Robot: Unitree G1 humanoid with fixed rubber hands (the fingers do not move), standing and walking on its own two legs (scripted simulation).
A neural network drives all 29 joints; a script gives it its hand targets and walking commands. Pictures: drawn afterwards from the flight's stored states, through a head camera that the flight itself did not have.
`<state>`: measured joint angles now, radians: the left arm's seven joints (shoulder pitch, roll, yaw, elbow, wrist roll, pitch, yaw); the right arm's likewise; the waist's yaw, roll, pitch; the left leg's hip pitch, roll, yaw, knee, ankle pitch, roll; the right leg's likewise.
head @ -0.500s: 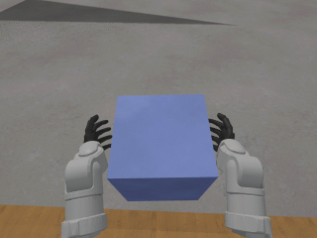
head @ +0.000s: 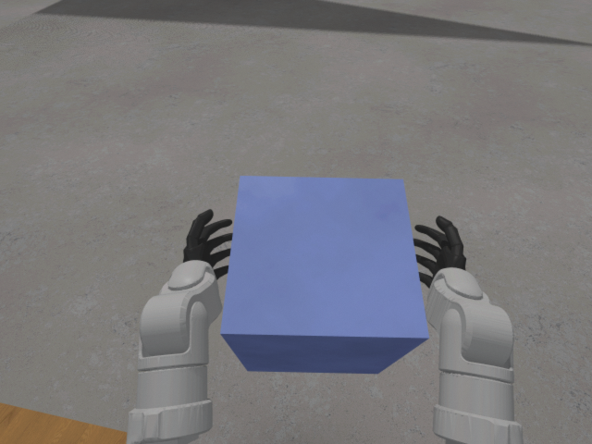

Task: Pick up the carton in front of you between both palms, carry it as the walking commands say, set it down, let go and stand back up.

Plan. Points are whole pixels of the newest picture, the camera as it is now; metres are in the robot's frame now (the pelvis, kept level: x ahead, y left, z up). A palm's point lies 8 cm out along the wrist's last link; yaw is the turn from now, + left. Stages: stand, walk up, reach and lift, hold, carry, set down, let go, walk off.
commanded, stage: carry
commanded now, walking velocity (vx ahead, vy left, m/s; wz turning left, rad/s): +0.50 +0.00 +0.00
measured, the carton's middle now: (316, 285) +0.35 +0.02 +0.04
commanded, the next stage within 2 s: none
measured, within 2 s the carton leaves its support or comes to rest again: neither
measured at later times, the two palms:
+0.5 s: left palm (256, 153) +0.63 +0.15 +0.06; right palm (418, 162) +0.62 -0.16 +0.06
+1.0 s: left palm (262, 83) +0.90 +0.18 +0.07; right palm (389, 86) +0.91 -0.13 +0.07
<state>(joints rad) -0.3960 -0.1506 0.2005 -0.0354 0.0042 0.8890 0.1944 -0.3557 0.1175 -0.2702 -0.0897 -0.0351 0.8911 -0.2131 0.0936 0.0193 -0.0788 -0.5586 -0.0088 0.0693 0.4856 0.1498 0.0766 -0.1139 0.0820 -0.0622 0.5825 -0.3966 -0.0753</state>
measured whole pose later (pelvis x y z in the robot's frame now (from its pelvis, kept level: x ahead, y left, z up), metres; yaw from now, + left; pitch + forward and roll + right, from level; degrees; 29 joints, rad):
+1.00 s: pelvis +0.58 +0.02 -0.03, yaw +1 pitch +5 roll +0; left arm -0.36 -0.16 0.21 -0.12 0.02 0.93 0.19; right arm -0.35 0.13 -0.24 -0.14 -0.01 0.94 -0.20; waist 0.02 0.00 -0.09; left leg -0.53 0.04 0.12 0.50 -0.08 0.00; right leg -0.11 0.00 -0.08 0.38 -0.36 -0.02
